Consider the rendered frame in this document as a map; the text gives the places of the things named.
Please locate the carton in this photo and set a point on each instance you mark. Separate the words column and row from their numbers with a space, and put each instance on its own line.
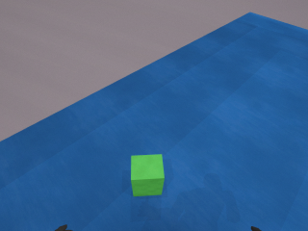
column 147, row 174

